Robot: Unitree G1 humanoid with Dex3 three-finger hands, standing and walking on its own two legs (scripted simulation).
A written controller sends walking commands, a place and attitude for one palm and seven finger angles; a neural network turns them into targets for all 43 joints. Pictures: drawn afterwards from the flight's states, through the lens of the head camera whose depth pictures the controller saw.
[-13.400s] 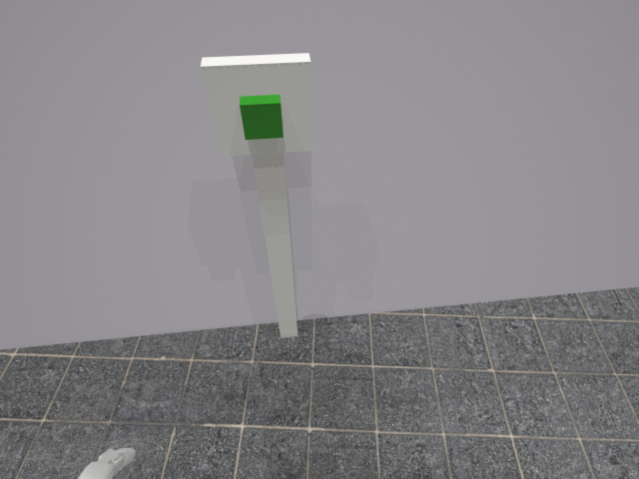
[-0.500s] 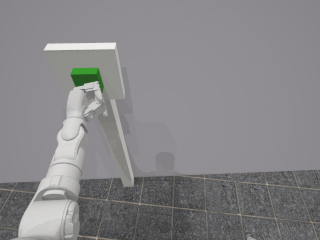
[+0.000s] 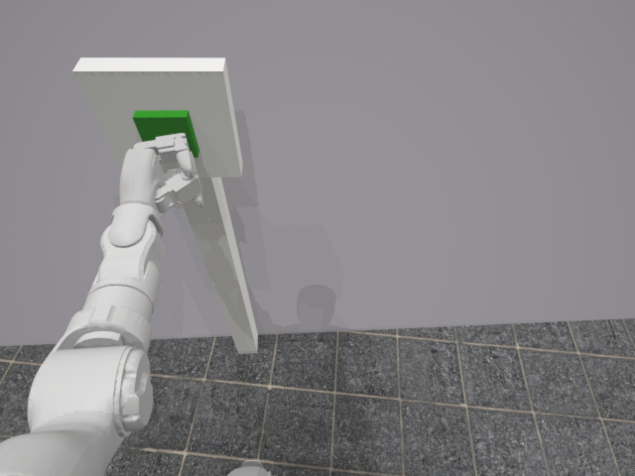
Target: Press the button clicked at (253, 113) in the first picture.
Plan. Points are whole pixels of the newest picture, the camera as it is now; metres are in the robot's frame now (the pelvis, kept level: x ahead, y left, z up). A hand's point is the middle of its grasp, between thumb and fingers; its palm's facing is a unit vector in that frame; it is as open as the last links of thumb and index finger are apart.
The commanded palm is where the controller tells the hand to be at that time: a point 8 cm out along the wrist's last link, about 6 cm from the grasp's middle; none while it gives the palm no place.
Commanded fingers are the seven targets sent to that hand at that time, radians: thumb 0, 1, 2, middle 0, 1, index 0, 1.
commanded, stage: press the button with the knuckle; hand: left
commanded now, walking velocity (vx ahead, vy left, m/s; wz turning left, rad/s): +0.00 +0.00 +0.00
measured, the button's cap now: (169, 130) +0.52 +0.19 +0.15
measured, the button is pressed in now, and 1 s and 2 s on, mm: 12 0 0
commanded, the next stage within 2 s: hold the button down briefly in 0.10 s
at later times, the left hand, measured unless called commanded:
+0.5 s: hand (194, 178) +0.46 +0.15 +0.11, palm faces +0.04 -1.00 -0.02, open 2.8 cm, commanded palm +0.47 +0.20 +0.12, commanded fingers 0.00 0.90 0.90 -1.30 -1.50 -1.30 -1.50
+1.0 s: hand (195, 190) +0.44 +0.15 +0.11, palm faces +0.04 -1.00 +0.00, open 2.8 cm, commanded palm +0.41 +0.20 +0.12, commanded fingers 0.00 0.90 0.90 -1.30 -1.50 -1.30 -1.50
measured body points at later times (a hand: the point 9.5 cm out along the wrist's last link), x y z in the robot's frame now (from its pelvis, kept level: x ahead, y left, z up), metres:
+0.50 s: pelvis -0.02 +0.01 -0.01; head +0.04 +0.02 +0.44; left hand +0.45 +0.21 +0.12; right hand +0.00 -0.26 -0.12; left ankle +0.05 +0.11 -0.71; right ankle -0.01 -0.11 -0.71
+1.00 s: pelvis -0.01 +0.01 +0.00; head +0.03 +0.01 +0.45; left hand +0.44 +0.20 +0.11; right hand +0.05 -0.25 -0.12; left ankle +0.05 +0.11 -0.71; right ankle -0.01 -0.11 -0.71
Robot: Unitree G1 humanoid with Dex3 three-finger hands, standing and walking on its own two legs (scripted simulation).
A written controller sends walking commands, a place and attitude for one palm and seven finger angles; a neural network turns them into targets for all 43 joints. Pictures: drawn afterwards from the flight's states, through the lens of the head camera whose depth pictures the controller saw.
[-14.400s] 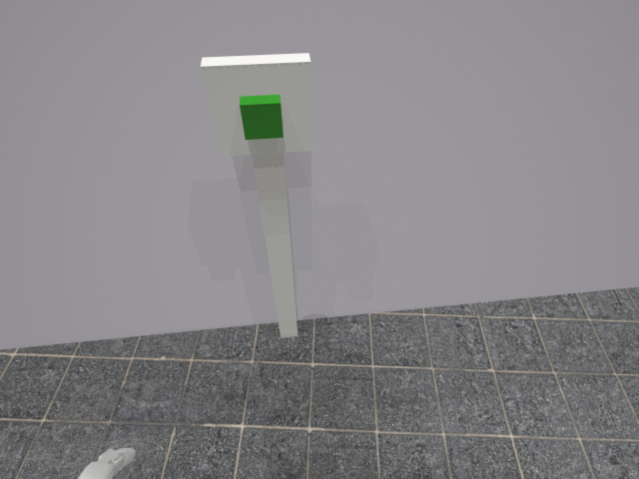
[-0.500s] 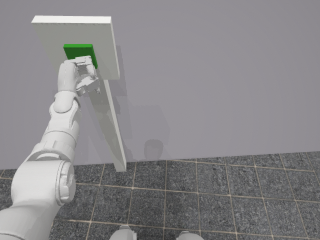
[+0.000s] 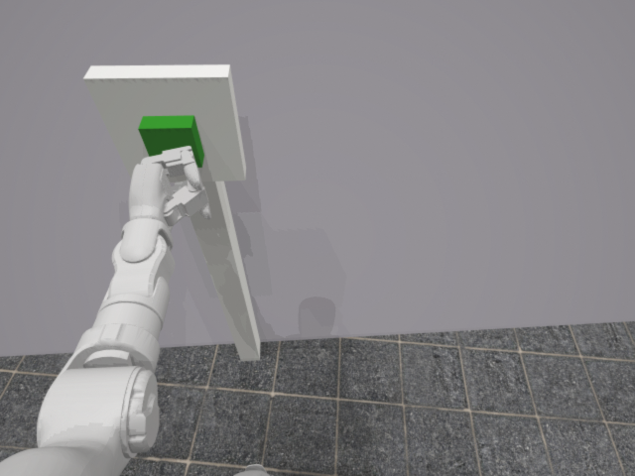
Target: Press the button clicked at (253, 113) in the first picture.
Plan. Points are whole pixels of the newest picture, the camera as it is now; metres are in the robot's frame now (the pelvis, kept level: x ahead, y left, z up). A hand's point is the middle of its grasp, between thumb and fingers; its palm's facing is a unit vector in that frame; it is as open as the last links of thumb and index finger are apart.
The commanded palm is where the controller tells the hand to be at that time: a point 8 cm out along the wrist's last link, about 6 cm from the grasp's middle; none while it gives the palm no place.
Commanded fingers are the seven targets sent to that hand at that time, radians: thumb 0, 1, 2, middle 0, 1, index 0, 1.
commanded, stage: pull the fist back off the button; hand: left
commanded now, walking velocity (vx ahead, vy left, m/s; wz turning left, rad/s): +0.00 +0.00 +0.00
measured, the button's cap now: (174, 141) +0.51 +0.18 +0.15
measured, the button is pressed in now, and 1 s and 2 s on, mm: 0 0 0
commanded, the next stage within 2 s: draw the hand back to the body in 0.50 s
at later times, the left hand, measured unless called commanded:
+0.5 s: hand (198, 236) +0.38 +0.14 +0.11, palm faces +0.03 -1.00 -0.01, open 3.1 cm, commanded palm +0.35 +0.20 +0.12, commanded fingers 0.00 0.90 0.90 -1.30 -1.50 -1.30 -1.50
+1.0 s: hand (153, 261) +0.32 +0.17 +0.15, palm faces +0.06 -1.00 -0.03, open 3.1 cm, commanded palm +0.28 +0.22 +0.15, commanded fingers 0.00 0.90 0.90 -1.30 -1.50 -1.30 -1.50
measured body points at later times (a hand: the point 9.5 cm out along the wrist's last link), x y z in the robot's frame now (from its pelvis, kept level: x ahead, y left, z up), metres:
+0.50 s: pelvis +0.03 -0.01 +0.01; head +0.05 -0.02 +0.46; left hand +0.37 +0.19 +0.12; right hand +0.20 -0.25 -0.08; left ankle +0.06 +0.10 -0.70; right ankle +0.00 -0.12 -0.70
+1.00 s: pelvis +0.03 -0.02 +0.02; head +0.01 -0.04 +0.47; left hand +0.31 +0.22 +0.15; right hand +0.19 -0.26 -0.07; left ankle +0.06 +0.10 -0.70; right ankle +0.00 -0.12 -0.70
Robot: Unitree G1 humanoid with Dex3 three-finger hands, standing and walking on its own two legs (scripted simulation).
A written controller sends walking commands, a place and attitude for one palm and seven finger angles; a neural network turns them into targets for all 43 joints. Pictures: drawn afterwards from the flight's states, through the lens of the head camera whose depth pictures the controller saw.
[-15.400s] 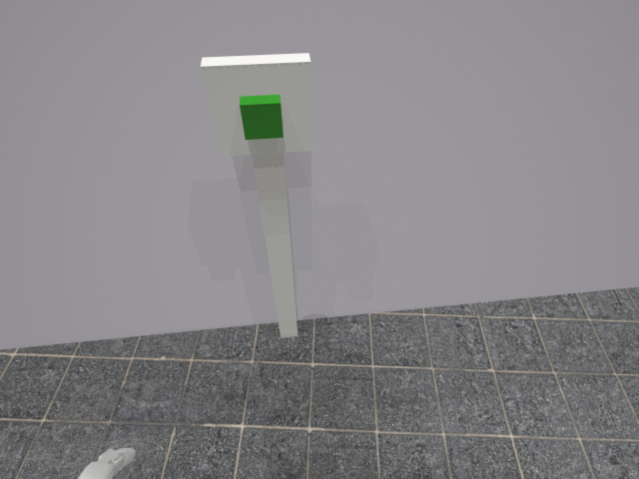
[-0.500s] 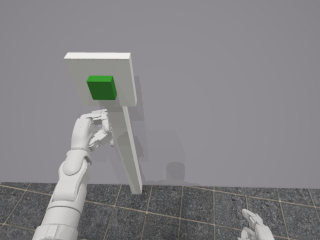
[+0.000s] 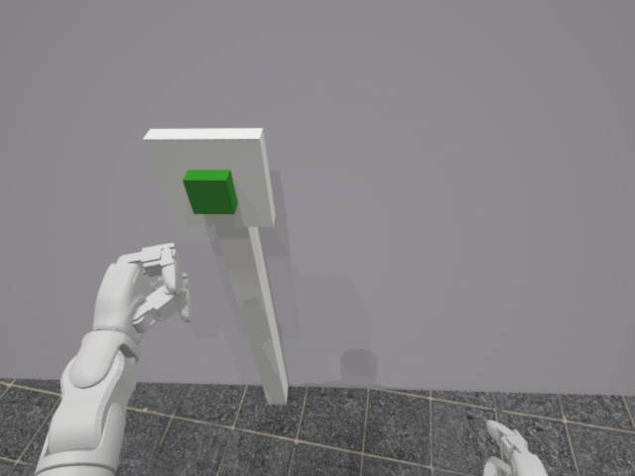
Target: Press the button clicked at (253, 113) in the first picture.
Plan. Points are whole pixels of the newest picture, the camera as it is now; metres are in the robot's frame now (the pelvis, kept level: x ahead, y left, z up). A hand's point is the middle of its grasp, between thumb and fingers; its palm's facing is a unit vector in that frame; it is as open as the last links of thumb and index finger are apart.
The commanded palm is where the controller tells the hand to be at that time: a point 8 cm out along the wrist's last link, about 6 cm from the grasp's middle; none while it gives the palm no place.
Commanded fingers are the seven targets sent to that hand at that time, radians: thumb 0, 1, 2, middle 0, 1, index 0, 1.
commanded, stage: draw the hand back to the body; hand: left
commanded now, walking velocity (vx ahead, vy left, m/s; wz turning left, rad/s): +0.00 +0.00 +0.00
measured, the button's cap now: (212, 191) +0.48 +0.19 +0.13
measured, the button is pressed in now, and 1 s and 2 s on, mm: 0 0 0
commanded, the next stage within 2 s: step back with the hand held close in 1.08 s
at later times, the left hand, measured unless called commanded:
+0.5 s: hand (100, 331) +0.22 +0.23 +0.16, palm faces +0.32 -0.91 -0.28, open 3.1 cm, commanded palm +0.17 +0.27 +0.17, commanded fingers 0.00 0.90 0.90 -1.30 -1.50 -1.30 -1.50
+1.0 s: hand (48, 351) +0.19 +0.25 +0.18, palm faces +0.41 -0.83 -0.37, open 3.1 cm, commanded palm +0.13 +0.30 +0.19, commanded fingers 0.00 0.90 0.90 -1.30 -1.50 -1.30 -1.50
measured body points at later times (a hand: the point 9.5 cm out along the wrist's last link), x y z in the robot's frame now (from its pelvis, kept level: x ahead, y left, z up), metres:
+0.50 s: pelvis +0.00 +0.02 +0.02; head -0.03 -0.01 +0.46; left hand +0.19 +0.27 +0.18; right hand +0.18 -0.20 -0.07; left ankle +0.03 +0.12 -0.72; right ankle -0.03 -0.10 -0.72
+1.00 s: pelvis +0.01 +0.02 +0.02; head -0.01 -0.01 +0.47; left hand +0.16 +0.30 +0.20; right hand +0.20 -0.20 -0.06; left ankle +0.03 +0.12 -0.72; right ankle -0.03 -0.10 -0.72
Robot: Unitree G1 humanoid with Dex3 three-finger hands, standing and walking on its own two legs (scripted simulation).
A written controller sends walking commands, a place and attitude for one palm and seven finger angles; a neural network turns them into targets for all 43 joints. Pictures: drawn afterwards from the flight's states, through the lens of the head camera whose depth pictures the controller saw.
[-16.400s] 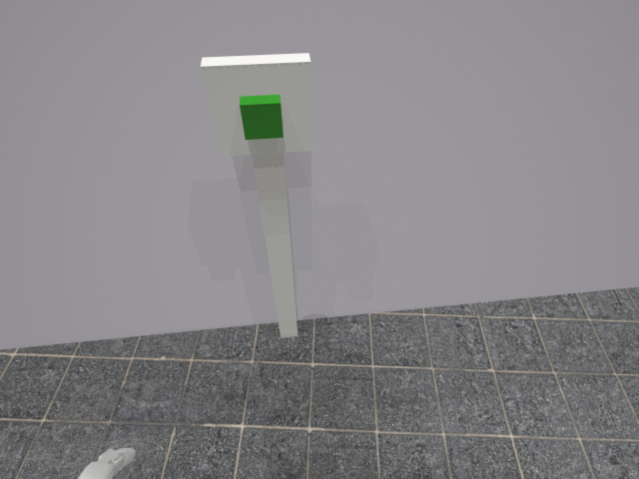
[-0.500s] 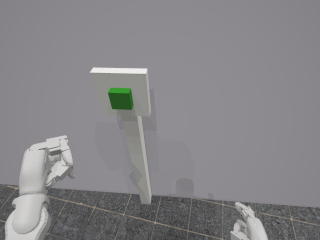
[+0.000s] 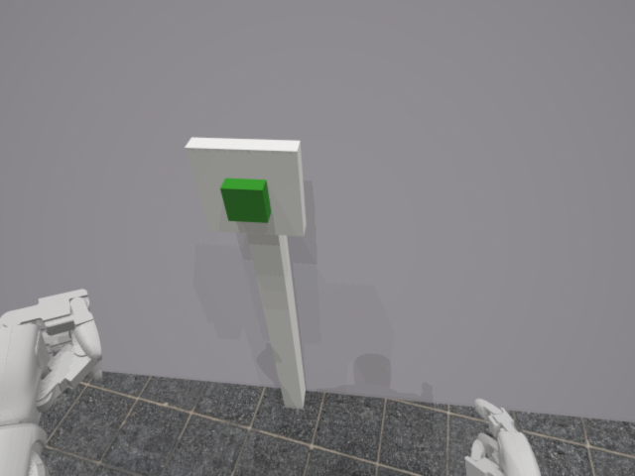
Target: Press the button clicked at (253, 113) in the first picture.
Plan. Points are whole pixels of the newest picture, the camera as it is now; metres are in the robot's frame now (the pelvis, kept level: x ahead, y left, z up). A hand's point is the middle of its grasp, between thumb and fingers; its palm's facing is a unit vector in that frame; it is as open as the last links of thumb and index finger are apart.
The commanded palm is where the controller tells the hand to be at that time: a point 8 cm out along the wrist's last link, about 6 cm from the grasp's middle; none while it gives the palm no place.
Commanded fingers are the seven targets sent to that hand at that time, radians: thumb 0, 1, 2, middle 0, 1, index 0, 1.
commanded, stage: draw the hand back to the body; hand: left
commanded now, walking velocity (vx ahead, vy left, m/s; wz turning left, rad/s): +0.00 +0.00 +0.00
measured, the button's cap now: (247, 199) +0.47 +0.18 +0.11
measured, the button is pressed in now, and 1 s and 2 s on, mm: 0 0 0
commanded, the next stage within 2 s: step back with the hand held close in 0.08 s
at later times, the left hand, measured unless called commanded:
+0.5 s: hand (107, 353) +0.18 +0.23 +0.15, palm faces +0.27 -0.84 -0.47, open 3.1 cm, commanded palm +0.12 +0.28 +0.17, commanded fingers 0.00 0.90 0.90 -1.30 -1.50 -1.30 -1.50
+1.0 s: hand out of the picture +0.04 +0.27 +0.17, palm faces +0.42 -0.79 -0.45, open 3.1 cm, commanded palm -0.01 +0.31 +0.17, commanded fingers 0.00 0.90 0.90 -1.30 -1.50 -1.30 -1.50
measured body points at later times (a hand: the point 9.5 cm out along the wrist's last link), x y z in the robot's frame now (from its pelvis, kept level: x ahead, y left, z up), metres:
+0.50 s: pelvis -0.02 +0.01 +0.00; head +0.00 +0.00 +0.45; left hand +0.16 +0.28 +0.17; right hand +0.16 -0.24 -0.09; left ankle +0.02 +0.11 -0.74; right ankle -0.04 -0.12 -0.74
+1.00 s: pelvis -0.13 +0.03 -0.02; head -0.13 +0.03 +0.43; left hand +0.01 +0.31 +0.19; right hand +0.04 -0.21 -0.10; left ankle +0.01 +0.11 -0.73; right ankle -0.04 -0.12 -0.74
